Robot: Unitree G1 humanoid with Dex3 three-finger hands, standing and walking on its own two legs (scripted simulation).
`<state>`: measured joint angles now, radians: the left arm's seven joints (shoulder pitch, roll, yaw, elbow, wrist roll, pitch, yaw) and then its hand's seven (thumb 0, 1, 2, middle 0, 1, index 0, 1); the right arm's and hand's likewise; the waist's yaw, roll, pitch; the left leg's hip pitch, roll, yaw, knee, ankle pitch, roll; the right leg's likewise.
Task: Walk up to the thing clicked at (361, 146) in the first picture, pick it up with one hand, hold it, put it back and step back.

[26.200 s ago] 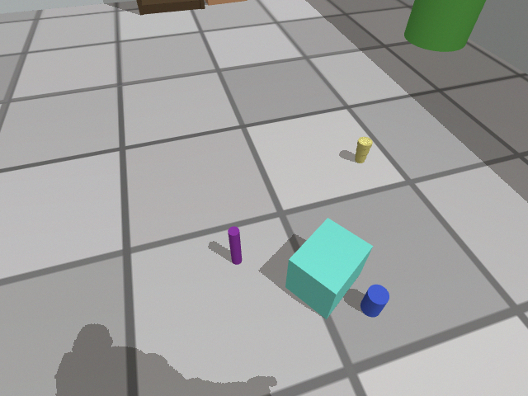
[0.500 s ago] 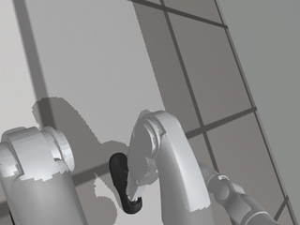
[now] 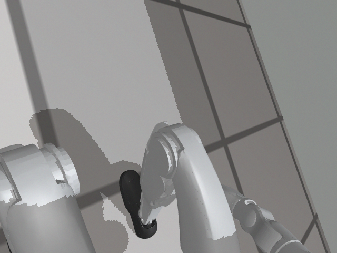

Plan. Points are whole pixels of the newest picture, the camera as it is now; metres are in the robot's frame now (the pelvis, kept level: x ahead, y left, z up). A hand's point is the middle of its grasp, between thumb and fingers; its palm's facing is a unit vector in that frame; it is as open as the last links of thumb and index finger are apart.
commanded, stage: settle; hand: left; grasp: from the side
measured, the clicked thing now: out of the picture +0.40 +0.29 -0.21
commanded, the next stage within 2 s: lift in 1.76 s
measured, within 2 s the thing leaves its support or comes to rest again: leaves its support in 0.12 s
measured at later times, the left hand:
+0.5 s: hand out of the picture +0.38 +0.31 -0.10, palm faces +0.36 -0.93 -0.01, open 9.8 cm
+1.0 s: hand out of the picture +0.37 +0.31 +0.00, palm faces +0.35 -0.93 -0.06, open 9.8 cm
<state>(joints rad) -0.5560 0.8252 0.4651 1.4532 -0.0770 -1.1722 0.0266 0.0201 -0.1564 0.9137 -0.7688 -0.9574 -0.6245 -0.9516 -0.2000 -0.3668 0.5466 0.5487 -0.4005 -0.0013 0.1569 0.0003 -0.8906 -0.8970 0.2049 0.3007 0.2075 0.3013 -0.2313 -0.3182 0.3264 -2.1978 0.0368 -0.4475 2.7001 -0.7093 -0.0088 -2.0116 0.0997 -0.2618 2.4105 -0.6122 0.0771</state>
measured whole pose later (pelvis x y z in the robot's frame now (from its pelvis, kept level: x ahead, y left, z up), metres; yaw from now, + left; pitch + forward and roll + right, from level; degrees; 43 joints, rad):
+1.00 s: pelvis +0.02 -0.02 +0.05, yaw +9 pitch +27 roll -9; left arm -0.43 0.45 0.36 0.76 -0.16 -0.66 -0.16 0.01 -0.25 1.01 -0.83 -0.95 -0.69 -0.95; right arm 0.01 -0.29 0.11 0.65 -0.11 0.05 0.10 0.01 -0.89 -0.89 0.20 0.30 0.21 0.30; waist -0.09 -0.05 -0.04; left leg -2.25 0.04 -0.20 2.44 -0.68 -0.02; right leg -2.14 0.00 -0.09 2.35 -0.68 0.04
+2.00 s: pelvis +0.02 -0.03 +0.10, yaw +13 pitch +31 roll -5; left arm -0.49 0.37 0.41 0.80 -0.14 -0.59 -0.24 0.01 -0.25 1.01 -0.83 -0.96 -0.69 -0.95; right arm 0.08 -0.27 0.02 0.67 -0.07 0.00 0.06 0.01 -0.91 -0.90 0.20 0.30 0.20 0.30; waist -0.09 -0.02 -0.13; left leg -2.14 0.05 -0.11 2.26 -0.67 -0.02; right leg -2.06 -0.02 -0.04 2.22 -0.69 0.03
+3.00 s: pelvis +0.06 -0.01 +0.33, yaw +16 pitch +23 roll -4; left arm -0.11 0.27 0.20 0.26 -0.19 -0.27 -0.09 0.00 -0.26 1.02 -0.82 -0.98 -0.68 -0.97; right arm 0.17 -0.23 0.00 0.60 0.04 -0.06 -0.04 0.01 -0.90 -0.89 0.20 0.30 0.20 0.30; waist -0.05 0.02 -0.17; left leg -1.31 0.06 -0.06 1.50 -0.59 -0.01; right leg -1.25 -0.03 -0.06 1.45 -0.60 0.02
